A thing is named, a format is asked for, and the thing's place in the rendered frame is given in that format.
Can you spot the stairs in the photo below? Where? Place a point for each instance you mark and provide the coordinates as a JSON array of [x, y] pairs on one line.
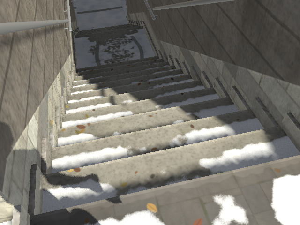
[[106, 29], [140, 124]]

